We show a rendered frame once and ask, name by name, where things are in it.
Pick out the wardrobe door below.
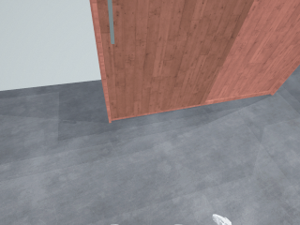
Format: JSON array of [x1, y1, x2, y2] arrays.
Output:
[[97, 0, 254, 119], [206, 0, 300, 100]]

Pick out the robot right hand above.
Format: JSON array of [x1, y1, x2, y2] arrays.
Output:
[[212, 214, 232, 225]]

